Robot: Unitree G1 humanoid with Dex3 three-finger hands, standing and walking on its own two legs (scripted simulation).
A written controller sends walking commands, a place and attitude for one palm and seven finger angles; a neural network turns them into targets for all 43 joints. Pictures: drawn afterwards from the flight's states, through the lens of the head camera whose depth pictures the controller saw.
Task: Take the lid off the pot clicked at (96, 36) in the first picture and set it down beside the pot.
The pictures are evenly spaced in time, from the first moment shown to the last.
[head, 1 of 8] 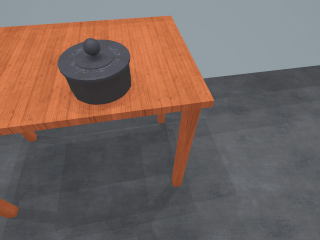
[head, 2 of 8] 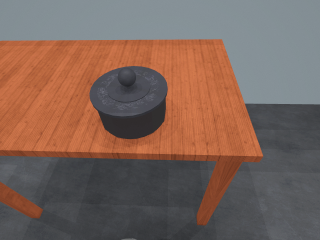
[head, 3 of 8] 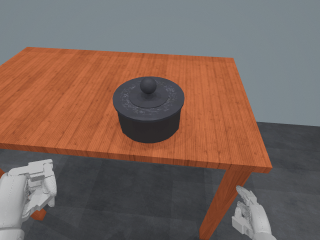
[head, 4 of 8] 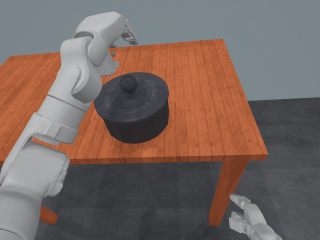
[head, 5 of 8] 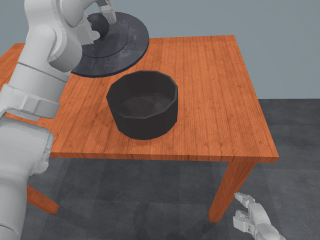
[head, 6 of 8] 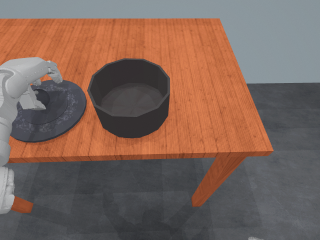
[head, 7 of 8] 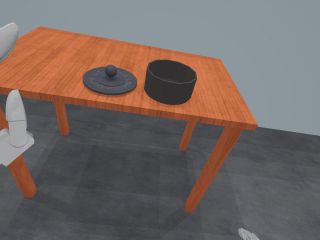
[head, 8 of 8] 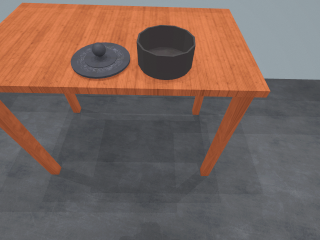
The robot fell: no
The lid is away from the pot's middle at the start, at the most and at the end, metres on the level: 0.00 0.25 0.23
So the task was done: yes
